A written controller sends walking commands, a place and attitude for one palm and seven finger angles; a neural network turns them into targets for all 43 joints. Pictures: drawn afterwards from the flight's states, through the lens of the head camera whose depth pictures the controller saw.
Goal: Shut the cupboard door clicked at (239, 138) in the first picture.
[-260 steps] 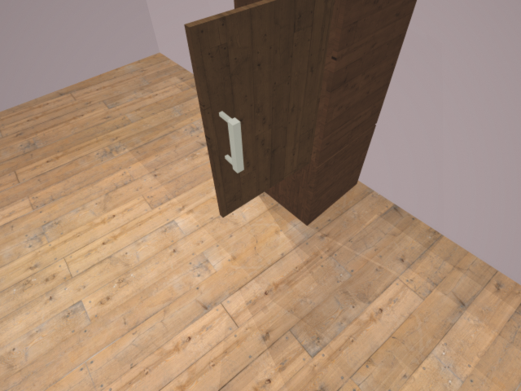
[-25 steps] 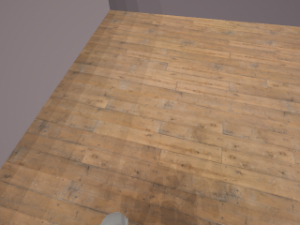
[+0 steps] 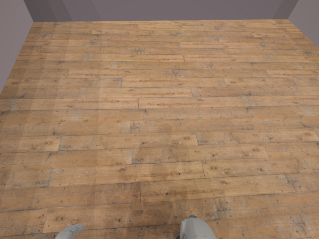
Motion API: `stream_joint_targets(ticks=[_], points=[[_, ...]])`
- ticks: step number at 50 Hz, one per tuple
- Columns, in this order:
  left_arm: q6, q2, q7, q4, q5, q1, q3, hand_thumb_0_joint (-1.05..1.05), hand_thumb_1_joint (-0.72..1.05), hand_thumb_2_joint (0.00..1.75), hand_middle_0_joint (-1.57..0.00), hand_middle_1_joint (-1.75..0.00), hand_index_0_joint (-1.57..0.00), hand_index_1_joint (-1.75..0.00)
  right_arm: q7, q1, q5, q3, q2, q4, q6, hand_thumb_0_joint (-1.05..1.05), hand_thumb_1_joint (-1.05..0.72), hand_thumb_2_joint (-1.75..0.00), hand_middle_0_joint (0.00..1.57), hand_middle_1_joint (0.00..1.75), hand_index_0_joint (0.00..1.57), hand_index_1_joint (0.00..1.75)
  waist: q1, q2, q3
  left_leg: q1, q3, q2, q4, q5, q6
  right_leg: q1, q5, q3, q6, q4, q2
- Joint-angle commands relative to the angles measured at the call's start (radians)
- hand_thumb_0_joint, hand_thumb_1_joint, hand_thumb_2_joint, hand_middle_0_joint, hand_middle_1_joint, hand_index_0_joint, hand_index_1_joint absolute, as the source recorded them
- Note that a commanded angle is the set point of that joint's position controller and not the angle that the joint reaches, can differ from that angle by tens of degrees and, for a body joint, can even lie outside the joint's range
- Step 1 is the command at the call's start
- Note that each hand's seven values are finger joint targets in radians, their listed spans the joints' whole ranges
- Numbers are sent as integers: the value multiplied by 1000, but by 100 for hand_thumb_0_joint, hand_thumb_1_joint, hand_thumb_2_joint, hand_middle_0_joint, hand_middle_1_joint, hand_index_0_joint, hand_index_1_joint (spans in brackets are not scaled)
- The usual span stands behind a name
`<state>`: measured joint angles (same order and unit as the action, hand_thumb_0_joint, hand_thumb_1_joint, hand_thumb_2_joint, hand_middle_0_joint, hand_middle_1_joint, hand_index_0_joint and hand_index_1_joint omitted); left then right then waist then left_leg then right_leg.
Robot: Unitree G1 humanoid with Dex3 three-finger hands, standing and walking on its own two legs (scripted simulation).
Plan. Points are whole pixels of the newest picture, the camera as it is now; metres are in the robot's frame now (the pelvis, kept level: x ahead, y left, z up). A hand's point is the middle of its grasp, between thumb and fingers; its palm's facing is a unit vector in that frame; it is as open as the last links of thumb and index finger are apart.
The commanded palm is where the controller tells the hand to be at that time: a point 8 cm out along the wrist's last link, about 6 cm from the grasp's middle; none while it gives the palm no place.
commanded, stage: walk around to get in front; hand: left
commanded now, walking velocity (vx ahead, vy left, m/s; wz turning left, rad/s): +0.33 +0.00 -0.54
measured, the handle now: out of the picture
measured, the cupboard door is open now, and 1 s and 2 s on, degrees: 87 87 87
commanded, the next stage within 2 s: walk to a spot facing it in 0.28 s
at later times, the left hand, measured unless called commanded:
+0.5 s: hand (124, 187) +0.28 +0.12 -0.16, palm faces -0.12 -0.97 -0.23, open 7.2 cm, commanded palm none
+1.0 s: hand (126, 149) +0.42 +0.13 -0.18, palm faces +0.12 -0.97 -0.20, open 7.4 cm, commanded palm none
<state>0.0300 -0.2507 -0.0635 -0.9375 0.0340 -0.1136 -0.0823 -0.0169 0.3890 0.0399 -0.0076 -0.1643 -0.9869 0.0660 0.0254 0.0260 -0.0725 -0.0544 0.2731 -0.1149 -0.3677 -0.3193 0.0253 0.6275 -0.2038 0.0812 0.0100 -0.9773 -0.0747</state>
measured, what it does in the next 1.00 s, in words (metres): walks ahead: right foot, then left foot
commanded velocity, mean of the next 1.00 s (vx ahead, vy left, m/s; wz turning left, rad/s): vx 0.11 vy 0.00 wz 0.28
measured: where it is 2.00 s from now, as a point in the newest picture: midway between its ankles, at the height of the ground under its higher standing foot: (178, 196)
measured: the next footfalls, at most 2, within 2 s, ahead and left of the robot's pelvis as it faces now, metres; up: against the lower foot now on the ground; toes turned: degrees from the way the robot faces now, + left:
right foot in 0.16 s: +0.21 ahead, -0.13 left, +0.00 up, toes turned -12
left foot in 0.66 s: +0.41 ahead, +0.02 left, +0.00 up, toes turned +3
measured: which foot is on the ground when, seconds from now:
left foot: down 0.00-0.14, up 0.16-0.64, down 0.66-1.00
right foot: up 0.00-0.14, down 0.16-0.68, up 0.70-1.00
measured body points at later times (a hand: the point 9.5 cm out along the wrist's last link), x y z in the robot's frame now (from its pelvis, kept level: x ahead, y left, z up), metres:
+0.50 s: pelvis +0.21 -0.07 +0.00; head +0.24 -0.08 +0.45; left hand +0.29 +0.17 -0.15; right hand +0.26 -0.32 -0.14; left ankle +0.32 +0.08 -0.69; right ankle +0.17 -0.12 -0.74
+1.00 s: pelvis +0.34 -0.08 +0.00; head +0.39 -0.05 +0.44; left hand +0.42 +0.18 -0.16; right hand +0.40 -0.32 -0.14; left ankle +0.37 +0.02 -0.74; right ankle +0.35 -0.26 -0.68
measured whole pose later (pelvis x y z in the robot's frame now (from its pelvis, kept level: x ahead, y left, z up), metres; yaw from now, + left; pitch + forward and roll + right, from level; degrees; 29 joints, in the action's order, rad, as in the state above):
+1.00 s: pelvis +0.34 -0.08 +0.00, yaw +6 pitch +3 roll -3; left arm 0.04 -0.23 0.02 -0.94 0.02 -0.12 -0.07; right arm -0.01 0.23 0.03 -0.04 -0.18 -0.98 -0.02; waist 0.02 0.01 -0.07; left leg -0.35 -0.06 0.02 -0.49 -0.19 -0.04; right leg 0.49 -0.39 -0.03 0.09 -0.96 -0.06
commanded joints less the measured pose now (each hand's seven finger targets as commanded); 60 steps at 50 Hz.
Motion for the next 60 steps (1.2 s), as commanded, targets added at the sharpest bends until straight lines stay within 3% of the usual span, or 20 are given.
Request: stream_joint_targets(ticks=[1, 4, 6, 7, 8, 10, 15, 27, 31, 32, 33, 34, 35, 38, 41, 51, 55, 56, 58, 60], points=[[-28, 18, -12, 118, -4, 164, 20, 0, 90, 90, -20, -30, -20, -30, -7, 88, 1, -47, -173, 13, 5, 0, -90, -90, 20, 30, 20, 30, 34, -192, -21, 55, -49, -241, 96, 502, -90, -3, 11, 48, -31, 209, 11], [-34, -14, -5, 101, -5, 91, 13, 0, 90, 90, -20, -30, -20, -30, -8, 80, -2, -49, -205, 2, 1, 0, -90, -90, 20, 30, 20, 30, -16, -179, 13, 45, -14, -257, -46, 784, -85, -199, -61, 87, -78, 280, 67], [-51, -84, 10, 16, -1, -200, -12, 0, 90, 90, -20, -30, -20, -30, -2, 3, -15, -49, -221, 25, 3, 0, -90, -90, 20, 30, 20, 30, -164, -100, 144, -127, 36, -193, -398, 815, -31, -629, -6, 83, -123, 384, 104], [-65, -201, 25, -19, 2, -345, -43, 0, 90, 90, -20, -30, -20, -30, 9, -1, -34, -38, -172, 55, 2, 0, -90, -90, 20, 30, 20, 30, -225, 123, 273, -420, 39, -77, -735, 256, 12, -924, -38, -248, -204, 469, -137], [-65, -276, 39, -28, -24, -382, -55, 0, 90, 90, -20, -30, -20, -30, 6, -19, -47, -39, -144, 95, -1, 0, -90, -90, 20, 30, 20, 30, -202, 252, 360, -620, -90, 49, -1028, -306, 45, -988, 79, -675, -286, 632, -354], [-55, -216, 58, 16, -36, -200, -38, 0, 90, 90, -20, -30, -20, -30, 8, -96, -39, -55, -163, 94, -13, 0, -90, -90, 20, 30, 20, 30, -122, 26, 132, -637, -244, -59, -1032, -112, 21, -667, -126, -539, -272, 736, -326], [-96, -93, 61, 26, -18, -77, 3, 0, 90, 90, -20, -30, -20, -30, 14, 6, -10, -51, -101, 18, -55, 0, -90, -90, 20, 30, 20, 30, 25, 80, 61, -460, -247, -62, -765, 54, 42, -349, 103, -229, -176, 781, -137], [-117, -42, 82, -100, -19, -243, 37, 0, 90, 90, -20, -30, -20, -30, 22, -240, -30, -26, -65, 47, -42, 0, -90, -90, 20, 30, 20, 30, -37, 97, 73, -495, -192, 46, -348, 110, 18, -684, 833, -79, -138, 640, -163], [-96, -76, 92, -97, -22, -217, 28, 0, 90, 90, -20, -30, -20, -30, 15, -154, -21, -32, -99, 9, -50, 0, -90, -90, 20, 30, 20, 30, 20, 77, 60, -306, -142, 117, -211, 178, -20, -644, 961, -4, -88, 434, -161], [-90, -81, 93, -90, -25, -218, 26, 0, 90, 90, -20, -30, -20, -30, 14, -79, -14, -38, -132, -7, -49, 0, -90, -90, 20, 30, 20, 30, 51, 34, 109, -169, -177, 95, -159, 399, -47, -581, 854, 21, -51, 284, -139], [-84, -61, 93, -71, -37, -236, 25, 0, 90, 90, -20, -30, -20, -30, 8, -7, -1, -53, -203, -9, -46, 0, -90, -90, 20, 30, 20, 30, 69, -118, 181, 13, -402, -84, -159, 753, -149, -390, 494, 72, 10, 79, -49], [-80, -23, 96, -37, -52, -241, 37, 0, 90, 90, -20, -30, -20, -30, 0, 45, -8, -62, -262, -10, -47, 0, -90, -90, 20, 30, 20, 30, 63, -290, 233, 121, -717, -323, -108, 1175, -320, -182, -400, 27, 39, -194, 68], [-64, -63, 104, -2, -38, -166, 36, 0, 90, 90, -20, -30, -20, -30, -3, 37, -16, -62, -256, -17, -60, 0, -90, -90, 20, 30, 20, 30, 62, -130, 175, 4, -687, -315, -57, 940, -337, -183, -439, -93, 21, -262, 49], [-34, -35, 87, 6, -16, -120, 13, 0, 90, 90, -20, -30, -20, -30, -18, -135, -18, -53, -206, 45, -60, 0, -90, -90, 20, 30, 20, 30, -16, -144, 58, -219, -610, -199, 53, 489, -243, -121, -276, -116, 44, -244, 3], [-17, -20, 79, 1, -15, -155, 7, 0, 90, 90, -20, -30, -20, -30, -18, -159, -21, -58, -210, 60, -54, 0, -90, -90, 20, 30, 20, 30, -39, -129, 155, -190, -499, -122, 38, 461, -191, -155, -191, -96, 56, -167, 21], [-9, -32, 80, 97, -17, 19, 8, 0, 90, 90, -20, -30, -20, -30, -3, -110, -12, -103, -246, 69, -81, 0, -90, -90, 20, 30, 20, 30, 13, -226, 140, -161, -604, -77, -1, 412, -182, -184, -228, -72, 72, 153, 72], [-19, -60, 85, 93, -26, -60, 2, 0, 90, 90, -20, -30, -20, -30, -3, -166, -19, -115, -258, 100, -92, 0, -90, -90, 20, 30, 20, 30, -32, -235, 150, -257, -644, -39, -71, 426, -151, -400, -122, -74, 53, 411, 105], [-27, -85, 89, 82, -28, -107, -6, 0, 90, 90, -20, -30, -20, -30, -1, -186, -26, -113, -240, 113, -93, 0, -90, -90, 20, 30, 20, 30, -56, -180, 171, -336, -634, -5, -112, 335, -115, -540, -28, -95, 45, 563, 72], [-39, -238, 101, 85, -5, -150, -32, 0, 90, 90, -20, -30, -20, -30, 9, -207, -36, -100, -148, 158, -88, 0, -90, -90, 20, 30, 20, 30, -88, 267, 161, -631, -304, 198, -510, -289, 31, -680, 134, -501, -118, 723, -403], [-40, -166, 109, 107, -12, -53, -6, 0, 90, 90, -20, -30, -20, -30, 17, -172, -24, -109, -185, 144, -103, 0, -90, -90, 20, 30, 20, 30, -20, 119, 117, -566, -343, 110, -786, -246, 21, -504, 306, -340, -183, 669, -383]])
